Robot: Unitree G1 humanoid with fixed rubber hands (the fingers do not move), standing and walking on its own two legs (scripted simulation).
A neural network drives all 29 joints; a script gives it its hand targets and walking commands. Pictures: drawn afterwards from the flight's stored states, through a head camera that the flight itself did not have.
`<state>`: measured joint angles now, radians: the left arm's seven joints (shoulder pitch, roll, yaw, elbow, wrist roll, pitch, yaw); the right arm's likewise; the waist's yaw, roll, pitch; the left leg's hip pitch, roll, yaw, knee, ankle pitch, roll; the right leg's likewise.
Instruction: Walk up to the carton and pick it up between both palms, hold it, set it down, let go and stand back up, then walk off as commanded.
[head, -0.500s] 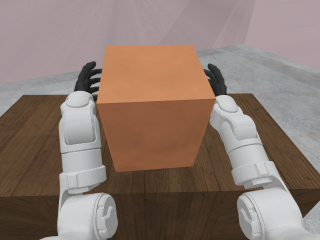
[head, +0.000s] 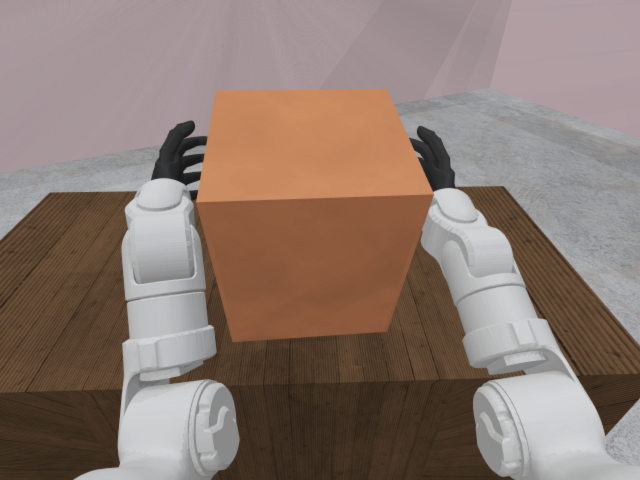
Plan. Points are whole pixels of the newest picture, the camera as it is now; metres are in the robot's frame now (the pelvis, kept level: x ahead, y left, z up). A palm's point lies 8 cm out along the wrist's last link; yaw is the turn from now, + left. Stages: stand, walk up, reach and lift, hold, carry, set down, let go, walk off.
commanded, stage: hold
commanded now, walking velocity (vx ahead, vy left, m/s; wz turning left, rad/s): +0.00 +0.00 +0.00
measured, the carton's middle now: (307, 219) +0.39 +0.01 +0.20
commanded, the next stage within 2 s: set down in 0.02 s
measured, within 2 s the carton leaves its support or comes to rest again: neither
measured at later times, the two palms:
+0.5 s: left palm (166, 188) +0.37 +0.17 +0.26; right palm (420, 189) +0.39 -0.13 +0.24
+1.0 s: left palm (197, 227) +0.39 +0.15 +0.19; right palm (418, 214) +0.42 -0.15 +0.18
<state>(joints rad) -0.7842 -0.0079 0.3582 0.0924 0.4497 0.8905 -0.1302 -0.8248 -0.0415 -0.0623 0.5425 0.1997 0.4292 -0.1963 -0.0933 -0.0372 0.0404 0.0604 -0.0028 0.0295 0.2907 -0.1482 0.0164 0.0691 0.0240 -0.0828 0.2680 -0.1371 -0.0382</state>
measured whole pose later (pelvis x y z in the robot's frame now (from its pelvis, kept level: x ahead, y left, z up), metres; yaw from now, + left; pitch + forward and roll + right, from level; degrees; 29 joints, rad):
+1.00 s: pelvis +0.03 -0.02 +0.00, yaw +1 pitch -8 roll +0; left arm -0.62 -0.09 0.30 0.07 0.40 0.58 -0.02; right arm -0.71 -0.05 -0.07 0.64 0.09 -0.01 -0.11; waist -0.03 -0.05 0.12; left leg 0.02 0.01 0.00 0.29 -0.17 -0.01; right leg 0.03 0.04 -0.11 0.28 -0.18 -0.06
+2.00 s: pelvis +0.02 -0.03 +0.00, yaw +0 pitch +0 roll +1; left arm -0.68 -0.18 0.41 0.34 0.40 0.44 0.09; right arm -0.88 -0.08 -0.31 1.01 -0.09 -0.09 0.04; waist 0.04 -0.03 0.00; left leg -0.13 0.02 0.01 0.27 -0.14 -0.03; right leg -0.14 0.05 -0.10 0.29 -0.15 -0.08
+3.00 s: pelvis +0.03 -0.04 +0.00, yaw -1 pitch +9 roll +1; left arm -0.73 -0.27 0.53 0.47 0.42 0.30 0.15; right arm -0.98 -0.13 -0.47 1.15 -0.26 -0.12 0.13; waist 0.12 -0.01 -0.08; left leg -0.31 0.04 0.04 0.27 -0.12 -0.03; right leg -0.34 0.07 -0.08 0.31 -0.14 -0.10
